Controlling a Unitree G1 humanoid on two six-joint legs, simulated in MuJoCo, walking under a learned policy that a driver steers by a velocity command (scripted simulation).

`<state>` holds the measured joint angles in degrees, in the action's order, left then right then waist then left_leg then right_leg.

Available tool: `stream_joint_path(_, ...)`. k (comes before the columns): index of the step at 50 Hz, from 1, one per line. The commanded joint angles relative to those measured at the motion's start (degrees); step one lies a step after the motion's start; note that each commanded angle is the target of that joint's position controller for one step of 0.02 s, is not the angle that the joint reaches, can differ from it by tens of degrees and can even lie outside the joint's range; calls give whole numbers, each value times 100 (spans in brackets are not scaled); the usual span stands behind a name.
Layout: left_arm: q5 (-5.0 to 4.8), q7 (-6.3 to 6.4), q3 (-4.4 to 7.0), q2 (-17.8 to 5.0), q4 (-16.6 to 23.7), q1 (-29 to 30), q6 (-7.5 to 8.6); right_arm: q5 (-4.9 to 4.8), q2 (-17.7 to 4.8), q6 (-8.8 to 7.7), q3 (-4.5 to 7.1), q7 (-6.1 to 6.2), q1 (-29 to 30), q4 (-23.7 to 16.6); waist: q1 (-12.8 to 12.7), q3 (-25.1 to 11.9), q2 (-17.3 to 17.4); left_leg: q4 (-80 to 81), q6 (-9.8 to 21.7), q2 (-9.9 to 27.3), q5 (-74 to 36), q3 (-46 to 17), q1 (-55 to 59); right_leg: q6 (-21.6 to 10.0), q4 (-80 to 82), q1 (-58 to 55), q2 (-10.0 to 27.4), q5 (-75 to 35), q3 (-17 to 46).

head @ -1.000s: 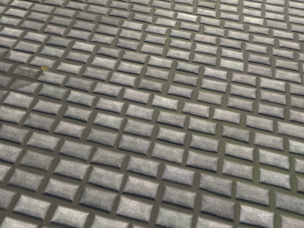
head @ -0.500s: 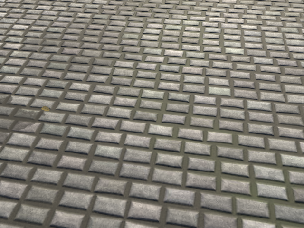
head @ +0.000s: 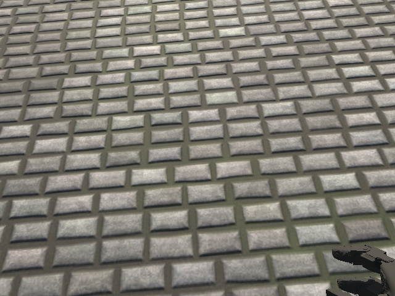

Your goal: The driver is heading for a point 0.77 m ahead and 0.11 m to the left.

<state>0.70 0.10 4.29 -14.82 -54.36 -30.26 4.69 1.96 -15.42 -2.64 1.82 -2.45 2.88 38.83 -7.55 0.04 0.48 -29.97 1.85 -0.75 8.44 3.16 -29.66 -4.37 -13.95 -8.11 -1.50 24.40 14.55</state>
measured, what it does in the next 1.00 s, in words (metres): walks ahead: left foot, then right foot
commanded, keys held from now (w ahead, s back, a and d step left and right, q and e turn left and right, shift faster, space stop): w+shift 0.46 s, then w+q+shift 0.18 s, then shift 0.36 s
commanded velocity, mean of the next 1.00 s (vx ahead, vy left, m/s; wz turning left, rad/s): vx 0.82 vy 0.00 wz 0.07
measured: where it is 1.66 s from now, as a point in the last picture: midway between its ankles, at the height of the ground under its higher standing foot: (259, 165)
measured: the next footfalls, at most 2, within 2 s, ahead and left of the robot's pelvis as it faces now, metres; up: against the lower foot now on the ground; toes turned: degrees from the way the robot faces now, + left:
left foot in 0.02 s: +0.16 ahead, +0.12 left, +0.00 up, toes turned +1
right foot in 0.46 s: +0.60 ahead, -0.09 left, +0.00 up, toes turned -5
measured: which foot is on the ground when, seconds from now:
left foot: up 0.00-0.00, down 0.02-0.48, up 0.50-0.86, down 0.88-1.00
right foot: down 0.00-0.04, up 0.06-0.44, down 0.46-0.86, up 0.88-1.00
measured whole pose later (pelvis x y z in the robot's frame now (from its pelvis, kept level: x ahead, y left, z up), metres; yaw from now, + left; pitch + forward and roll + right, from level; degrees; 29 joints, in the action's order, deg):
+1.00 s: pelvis +0.85 +0.01 -0.01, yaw +8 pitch +0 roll +0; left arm -1.2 1.0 0.4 -14.2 -50.9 -16.1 4.2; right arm 0.6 -14.7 -4.9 1.0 -2.4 -5.9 46.0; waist -0.1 4.7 0.9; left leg -30.5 6.6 -7.0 4.5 2.5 -26.0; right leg 1.8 -75.0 16.0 -2.5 30.9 4.7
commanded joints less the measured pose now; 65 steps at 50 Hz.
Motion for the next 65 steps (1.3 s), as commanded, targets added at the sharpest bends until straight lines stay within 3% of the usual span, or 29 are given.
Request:
stream_joint_path(1, 6, -16, 211, -1107, 330, 588, 106, 38, -1072, -152, 409, 290, -2405, 228, 1791, -1131, -630, -120, 518, 228, 778, -317, 4193, -396, -3408, 2322, 685, -5579, -193)
stream_joint_path(2, -124, -40, 25, -283, 598, 398, 169, 270, -1668, -170, 539, 348, -3241, 376, 1775, -1971, 958, 451, 894, 1872, 3752, -2988, 5673, -200, -5616, 4105, -102, -1944, -570)
stream_joint_path(3, -157, -51, -33, -271, 693, 455, 208, 191, -1514, -180, 503, 247, -2827, 424, 1439, -1697, 1551, 1733, 1079, 2340, 4494, -5339, 5116, -290, -6322, 4987, -453, -23, -391)
stream_joint_path(4, -42, -43, 7, -520, 731, 988, 153, 127, -1010, -157, 416, 215, -2140, 377, 1203, -515, 779, 1619, 1056, 2170, 4061, -4501, 4200, -358, -6558, 5390, 33, -542, -516)
stream_joint_path(5, 58, -118, -10, -578, 755, 1241, 146, 78, -693, -184, 348, 184, -2041, 394, 1145, -214, 120, 1640, 1093, 1935, 3359, -3616, 3509, -353, -6346, 5224, 271, -884, -636)
stream_joint_path(8, 214, -294, -115, -290, 924, 1474, -1, 67, -292, -296, 177, 187, -2137, 704, 722, 355, 387, 2118, 953, 1391, 2389, -2456, 2318, -168, -5741, 4970, 562, -953, -660)
stream_joint_path(14, 219, -428, -328, -233, 1684, 3091, -38, -165, -331, -525, 127, 123, -2652, 1018, 731, 1086, 73, 2909, 834, 739, -588, -676, 1746, 23, -3593, 5096, 735, -2384, -1601)
stream_joint_path(16, 152, -502, -438, -58, 1844, 3489, -7, -237, -566, -585, 164, 162, -2851, 1137, 794, 1043, 166, 3441, 807, 911, -1625, -486, 1452, -119, -2657, 3884, 609, -3148, -1909)
stream_joint_path(20, 162, -332, -346, -389, 1758, 3277, -34, -154, -1094, -497, 209, 219, -3219, 1355, 600, 307, 425, 2165, 627, 1136, -5878, -101, 3351, -364, -2083, 3225, -100, -2504, -2300)
stream_joint_path(23, 192, -69, -15, -1128, 938, 475, -88, 5, -1239, -233, 240, 369, -2928, 1374, -743, -1164, 642, -1860, 433, 1054, -5632, 58, 2565, -658, -1846, 113, -24, -1406, -1832)
stream_joint_path(24, 378, 23, 130, -1620, 860, 111, -70, -67, -325, -252, 54, 274, -3283, 1157, -308, -1738, -642, -4248, 401, 366, -1003, -52, 634, -869, -1813, -1453, 1592, 314, 154)
stream_joint_path(25, 348, -45, 160, -1669, 964, 274, -62, -351, -162, -330, 2, 245, -3691, 986, 67, -2563, -1481, -5665, 423, -266, 1794, -757, -630, -1258, -669, -1948, 2715, 1039, 3114)
stream_joint_path(26, 244, -86, 134, -1250, 917, 793, -44, -309, -612, -330, 109, 305, -2887, 878, 109, -1577, -619, -5576, 549, 175, 1040, -908, -1116, -992, -317, -1145, 2262, 1075, 2432)
stream_joint_path(28, 248, -96, 17, -690, 822, 1314, 86, -249, -445, -284, 63, 225, -2451, 890, 468, -234, 82, -4810, 514, 618, 467, -851, -854, -697, 59, 706, 1948, -172, 841)
stream_joint_path(32, 29, -100, -97, -357, 500, 1251, 304, -45, -103, 132, 36, -3, -2359, 849, 972, 415, -295, -4348, 328, 926, 232, -767, -756, -199, 716, 1831, 1476, -1040, -881)
stream_joint_path(34, 23, -116, -172, -217, 389, 1142, 391, -31, -80, 131, 11, -23, -1691, 576, 982, 890, -228, -3648, 220, 771, -180, -489, -816, -86, 689, 2189, 1136, -3794, -1803)
stream_joint_path(38, -90, -86, -237, -379, 216, 879, 497, -39, 193, -118, -172, -110, -1060, 455, 855, 903, -122, -875, 157, 57, -1907, 555, 385, -40, 355, 2324, 754, -5960, -2616)
stream_joint_path(39, -190, 117, -133, -881, 324, 792, 391, -369, 145, -303, -123, -103, -810, 315, 689, 485, -333, -687, 117, -113, -1904, 335, 478, -12, 95, 1766, 880, -6222, -2382)
stream_joint_path(42, -108, 352, -45, -1291, 317, 749, 118, -281, -494, -399, 84, -176, -1303, 345, 1161, -229, -612, -70, 275, -562, -1959, 275, 1122, 204, -939, 594, 1162, -7175, -2209)
stream_joint_path(44, -58, 303, -65, -1198, 466, 1302, -25, -207, -836, -314, 259, -55, -2761, 760, 2047, -726, -649, 585, 571, -244, -2855, -272, 2620, 405, -3128, 912, 886, -6454, -2299)
stream_joint_path(45, 150, 210, -234, -507, 634, 855, -15, -67, -1292, -257, 273, 61, -2959, 923, 1571, -1262, 1146, -423, 855, 909, -6277, -1310, 4262, 576, -5602, 2408, 71, -486, -2300)
stream_joint_path(46, -181, 49, -450, 52, 320, -634, 33, 191, -1160, -338, 184, 54, -2863, 794, 1081, -2893, 1489, -597, 2418, 2465, -6983, -3953, 5978, 739, -7542, 3820, -515, 1605, -640)
stream_joint_path(47, -297, -7, -295, -707, 270, -193, 84, 83, -895, -293, 200, 27, -2515, 584, 1436, -3014, 321, -97, 2392, 2226, -6381, -3644, 5315, 632, -7484, 3648, -289, 1224, 14)
stream_joint_path(49, -245, 95, -194, -831, 615, 874, 3, -260, -613, -246, 99, 32, -1335, 476, 861, -1115, -599, 609, 1908, 1756, -4174, -2666, 3268, 655, -6472, 4006, 256, 708, -645)
stream_joint_path(50, -139, 175, -143, -881, 633, 1146, -85, -250, -450, -265, 42, 56, -1260, 501, 841, -658, -702, 853, 1748, 1551, -4314, -2352, 2297, 716, -6102, 3639, 362, 467, -781)
stream_joint_path(53, -104, 239, -176, -478, 656, 929, -286, -61, -507, -261, 46, 35, -1135, 643, 517, -488, -89, 1187, 1615, 1222, -4347, -1648, 1193, 865, -5066, 2891, 564, 218, -889)
stream_joint_path(57, -77, 334, -209, -390, 742, 1355, -379, -59, -634, -175, 100, 128, -1046, 785, 586, -964, 272, 1127, 1320, 947, -4209, -1070, 1271, 903, -3498, 2487, 586, -712, -1074)
stream_joint_path(62, -113, 347, -138, -559, 821, 2006, -487, -89, -582, 23, 69, 203, -949, 915, 758, -553, 520, 1371, 1079, 890, -666, -1318, 1038, 788, -2354, 2255, 529, -1193, -1117)
stream_joint_path(65, 48, 302, -122, -632, 805, 2026, -411, -134, -334, 52, -34, 219, -1206, 1043, 701, -325, 296, 1025, 543, 576, 651, -1378, 808, 498, -1051, 1593, 682, -2141, -958)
